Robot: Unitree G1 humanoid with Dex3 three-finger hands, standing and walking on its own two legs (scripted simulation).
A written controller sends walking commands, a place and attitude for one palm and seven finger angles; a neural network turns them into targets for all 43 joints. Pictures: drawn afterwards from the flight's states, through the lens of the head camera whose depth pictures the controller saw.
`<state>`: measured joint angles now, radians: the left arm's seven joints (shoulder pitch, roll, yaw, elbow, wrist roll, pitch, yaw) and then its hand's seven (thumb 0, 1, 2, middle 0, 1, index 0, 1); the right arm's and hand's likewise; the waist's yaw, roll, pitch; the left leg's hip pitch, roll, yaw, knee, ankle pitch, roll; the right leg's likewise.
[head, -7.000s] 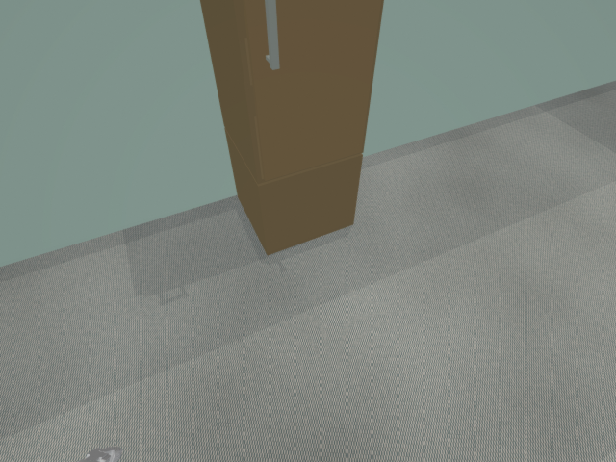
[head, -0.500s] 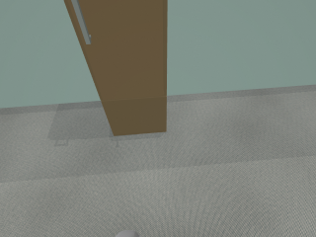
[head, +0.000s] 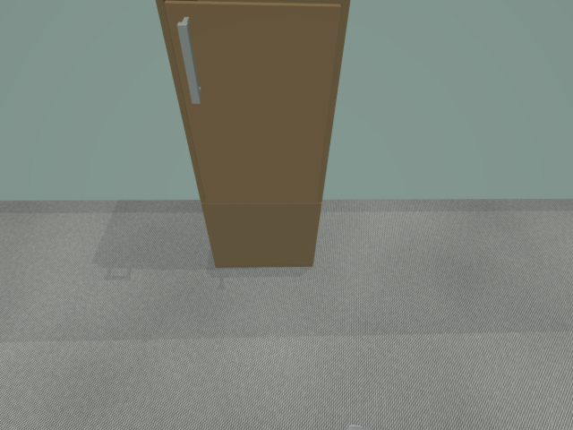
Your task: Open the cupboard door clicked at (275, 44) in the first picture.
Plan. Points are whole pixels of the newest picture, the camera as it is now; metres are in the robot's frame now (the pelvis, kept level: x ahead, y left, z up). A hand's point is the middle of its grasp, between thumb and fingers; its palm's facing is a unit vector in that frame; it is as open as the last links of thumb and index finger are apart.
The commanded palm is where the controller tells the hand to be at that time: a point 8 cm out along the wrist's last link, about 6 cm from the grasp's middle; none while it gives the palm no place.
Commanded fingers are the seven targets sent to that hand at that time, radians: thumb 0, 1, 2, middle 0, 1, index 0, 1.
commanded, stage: take the last steps up to it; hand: left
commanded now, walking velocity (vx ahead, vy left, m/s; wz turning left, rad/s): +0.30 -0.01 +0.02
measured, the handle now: (191, 62) +0.83 +0.26 +0.13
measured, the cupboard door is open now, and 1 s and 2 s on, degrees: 0 0 0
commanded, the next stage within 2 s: come to a stop and stand still in 0.64 s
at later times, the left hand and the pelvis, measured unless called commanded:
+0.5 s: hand out of the picture +0.12 +0.14 -0.17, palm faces +0.11 -0.98 -0.19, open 7.3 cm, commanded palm none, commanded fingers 0.00 0.90 0.90 -0.20 -0.30 -0.20 -0.30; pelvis +0.15 -0.04 +0.00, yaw +2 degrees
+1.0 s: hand (192, 345) +0.30 +0.19 -0.18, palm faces +0.07 -0.98 -0.21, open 7.3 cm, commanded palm none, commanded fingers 0.00 0.90 0.90 -0.20 -0.30 -0.20 -0.30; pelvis +0.27 +0.01 -0.01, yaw +2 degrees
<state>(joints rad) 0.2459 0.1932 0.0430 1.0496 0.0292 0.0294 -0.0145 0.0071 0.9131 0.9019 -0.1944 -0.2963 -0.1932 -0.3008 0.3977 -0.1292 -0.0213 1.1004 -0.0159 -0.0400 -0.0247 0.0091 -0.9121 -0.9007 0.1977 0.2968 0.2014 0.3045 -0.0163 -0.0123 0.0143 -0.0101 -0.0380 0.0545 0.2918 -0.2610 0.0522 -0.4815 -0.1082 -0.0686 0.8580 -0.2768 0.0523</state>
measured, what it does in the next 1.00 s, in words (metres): walks ahead: right foot, then left foot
